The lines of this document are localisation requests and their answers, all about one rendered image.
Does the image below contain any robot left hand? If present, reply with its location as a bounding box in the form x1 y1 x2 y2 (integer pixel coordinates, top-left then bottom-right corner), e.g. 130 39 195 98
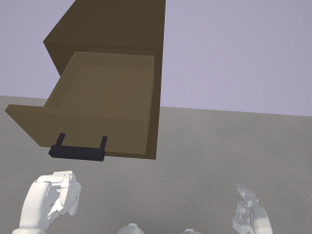
19 171 82 231

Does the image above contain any handle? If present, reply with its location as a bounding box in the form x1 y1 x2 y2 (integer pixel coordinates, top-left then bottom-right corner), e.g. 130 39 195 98
49 133 107 162

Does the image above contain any robot right hand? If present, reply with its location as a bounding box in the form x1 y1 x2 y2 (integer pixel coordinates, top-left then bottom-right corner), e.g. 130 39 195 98
232 184 273 234

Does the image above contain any cabinet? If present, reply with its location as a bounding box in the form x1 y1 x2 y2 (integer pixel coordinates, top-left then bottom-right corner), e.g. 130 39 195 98
43 0 166 160

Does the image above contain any drawer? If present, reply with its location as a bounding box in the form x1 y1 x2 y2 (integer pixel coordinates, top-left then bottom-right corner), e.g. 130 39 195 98
5 51 154 155

